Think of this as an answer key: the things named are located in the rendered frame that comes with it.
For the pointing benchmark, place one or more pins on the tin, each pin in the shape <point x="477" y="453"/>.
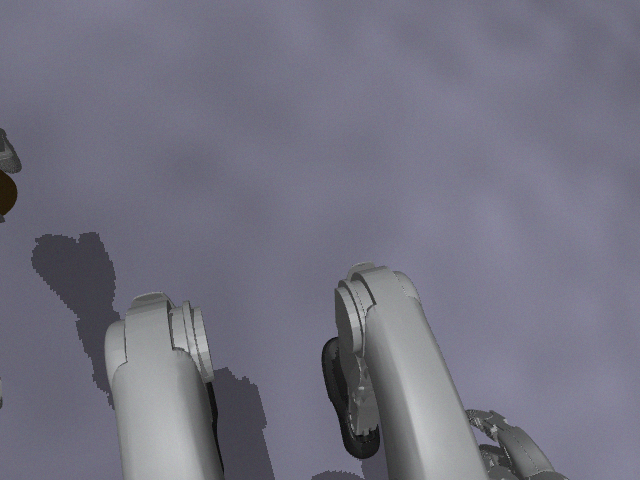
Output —
<point x="8" y="193"/>

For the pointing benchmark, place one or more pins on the right robot hand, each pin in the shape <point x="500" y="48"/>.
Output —
<point x="518" y="458"/>

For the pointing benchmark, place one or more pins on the right robot foot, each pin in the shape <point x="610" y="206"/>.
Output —
<point x="360" y="446"/>

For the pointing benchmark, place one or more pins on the left robot foot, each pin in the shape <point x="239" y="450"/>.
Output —
<point x="215" y="417"/>

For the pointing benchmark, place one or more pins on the left robot hand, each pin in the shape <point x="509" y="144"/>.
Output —
<point x="9" y="160"/>

